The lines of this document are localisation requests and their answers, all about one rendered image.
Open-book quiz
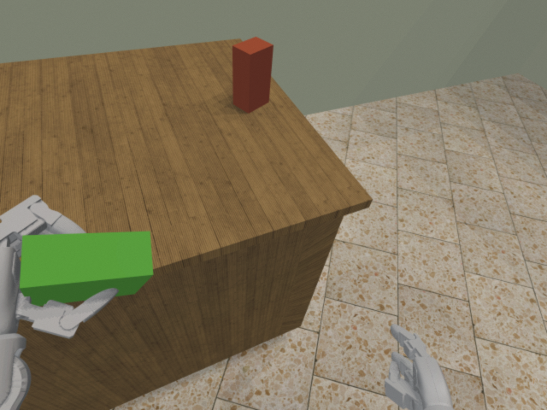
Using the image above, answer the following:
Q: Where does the table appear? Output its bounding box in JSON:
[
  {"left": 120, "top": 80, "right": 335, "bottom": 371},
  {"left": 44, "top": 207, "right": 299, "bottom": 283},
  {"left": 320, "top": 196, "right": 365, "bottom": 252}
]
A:
[{"left": 0, "top": 38, "right": 373, "bottom": 410}]

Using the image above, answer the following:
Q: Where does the sponge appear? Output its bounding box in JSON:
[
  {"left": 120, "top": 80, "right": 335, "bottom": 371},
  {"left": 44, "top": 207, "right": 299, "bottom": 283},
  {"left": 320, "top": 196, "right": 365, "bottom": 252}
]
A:
[{"left": 20, "top": 231, "right": 153, "bottom": 306}]

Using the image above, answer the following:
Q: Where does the left robot forearm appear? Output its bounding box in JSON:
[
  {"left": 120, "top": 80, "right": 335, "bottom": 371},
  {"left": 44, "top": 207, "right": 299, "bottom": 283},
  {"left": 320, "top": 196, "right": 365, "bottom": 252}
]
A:
[{"left": 0, "top": 333, "right": 31, "bottom": 410}]

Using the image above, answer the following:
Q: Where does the left robot hand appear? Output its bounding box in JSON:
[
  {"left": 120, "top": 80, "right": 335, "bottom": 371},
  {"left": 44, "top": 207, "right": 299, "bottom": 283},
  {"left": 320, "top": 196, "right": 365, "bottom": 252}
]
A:
[{"left": 0, "top": 195, "right": 119, "bottom": 339}]

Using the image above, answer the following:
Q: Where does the right robot hand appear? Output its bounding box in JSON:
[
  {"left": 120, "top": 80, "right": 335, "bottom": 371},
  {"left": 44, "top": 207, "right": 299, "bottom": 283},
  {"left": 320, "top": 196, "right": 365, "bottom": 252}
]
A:
[{"left": 385, "top": 324, "right": 454, "bottom": 410}]

